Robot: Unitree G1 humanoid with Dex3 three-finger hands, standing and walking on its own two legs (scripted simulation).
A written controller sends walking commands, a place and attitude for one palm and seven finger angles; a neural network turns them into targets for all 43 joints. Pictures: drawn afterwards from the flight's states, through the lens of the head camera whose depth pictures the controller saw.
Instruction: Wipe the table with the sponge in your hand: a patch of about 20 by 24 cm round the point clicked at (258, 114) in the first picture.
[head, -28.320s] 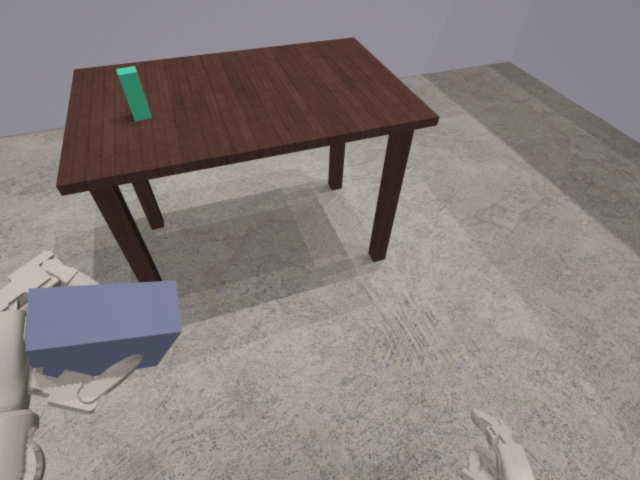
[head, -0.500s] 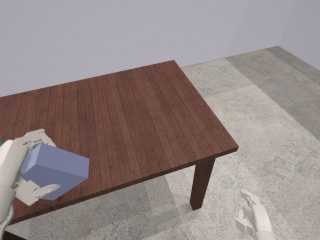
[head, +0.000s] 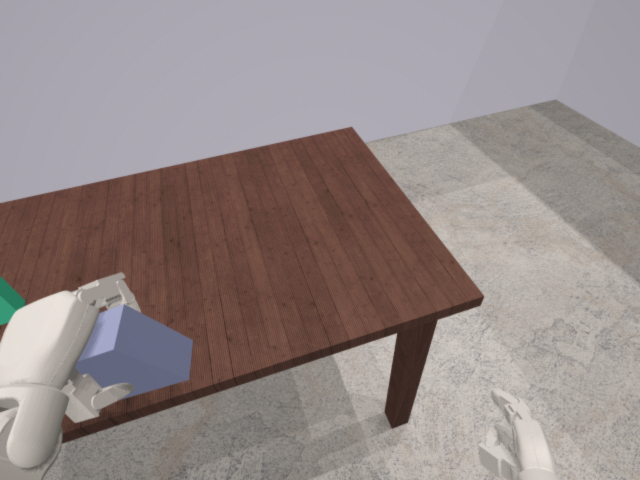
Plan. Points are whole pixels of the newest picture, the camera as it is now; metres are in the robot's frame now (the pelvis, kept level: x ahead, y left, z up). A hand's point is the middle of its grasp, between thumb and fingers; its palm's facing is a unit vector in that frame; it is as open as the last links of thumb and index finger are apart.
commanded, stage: turn the palm down, sponge in hand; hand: left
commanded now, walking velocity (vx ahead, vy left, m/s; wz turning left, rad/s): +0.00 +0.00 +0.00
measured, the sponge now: (121, 364) +0.21 +0.26 +0.08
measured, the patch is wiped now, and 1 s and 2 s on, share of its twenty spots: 0.00 0.00 0.00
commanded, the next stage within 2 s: move the sponge above the wiping area in 0.98 s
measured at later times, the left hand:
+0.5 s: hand (54, 333) +0.22 +0.33 +0.12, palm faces +0.12 -0.09 -0.99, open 9.4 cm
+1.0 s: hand (43, 329) +0.22 +0.34 +0.12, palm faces +0.10 -0.07 -0.99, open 9.4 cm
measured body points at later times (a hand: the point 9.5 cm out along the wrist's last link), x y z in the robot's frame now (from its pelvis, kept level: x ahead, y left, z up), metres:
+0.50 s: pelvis +0.00 +0.04 +0.02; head -0.01 +0.01 +0.46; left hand +0.21 +0.33 +0.17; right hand +0.25 -0.15 -0.06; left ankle +0.04 +0.12 -0.72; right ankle +0.00 -0.06 -0.72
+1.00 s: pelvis +0.01 +0.03 +0.02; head +0.00 +0.00 +0.47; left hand +0.22 +0.34 +0.17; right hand +0.25 -0.16 -0.07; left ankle +0.04 +0.12 -0.72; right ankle +0.00 -0.06 -0.72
